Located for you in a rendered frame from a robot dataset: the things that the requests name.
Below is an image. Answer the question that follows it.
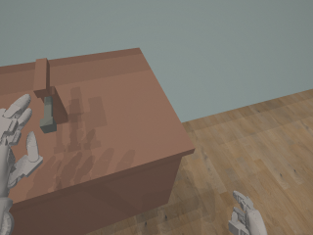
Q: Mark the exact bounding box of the counter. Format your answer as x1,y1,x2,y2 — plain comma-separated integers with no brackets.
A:
0,47,196,235

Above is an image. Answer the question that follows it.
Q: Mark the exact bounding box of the left robot hand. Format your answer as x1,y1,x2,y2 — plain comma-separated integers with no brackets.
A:
0,94,43,198

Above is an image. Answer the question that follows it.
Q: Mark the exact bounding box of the left robot forearm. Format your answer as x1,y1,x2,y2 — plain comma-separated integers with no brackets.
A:
0,197,15,235

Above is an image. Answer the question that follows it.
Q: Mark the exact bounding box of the right robot hand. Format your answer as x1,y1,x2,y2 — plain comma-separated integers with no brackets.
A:
228,190,268,235

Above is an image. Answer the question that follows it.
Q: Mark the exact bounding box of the tap lever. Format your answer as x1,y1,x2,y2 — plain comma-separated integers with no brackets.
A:
39,96,57,134

